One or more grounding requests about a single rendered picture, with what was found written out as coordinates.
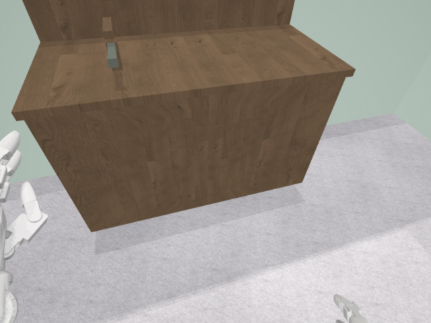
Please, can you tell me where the left robot hand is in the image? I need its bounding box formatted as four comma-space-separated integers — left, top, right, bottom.
0, 131, 48, 271

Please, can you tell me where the right robot hand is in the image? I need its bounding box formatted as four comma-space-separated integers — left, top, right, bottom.
333, 294, 369, 323

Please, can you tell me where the counter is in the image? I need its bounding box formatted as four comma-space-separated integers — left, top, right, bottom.
11, 0, 356, 232

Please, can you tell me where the robot left forearm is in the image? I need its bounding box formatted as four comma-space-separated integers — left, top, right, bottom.
0, 271, 18, 323

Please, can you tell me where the tap lever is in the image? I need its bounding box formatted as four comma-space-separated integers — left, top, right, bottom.
107, 42, 119, 68

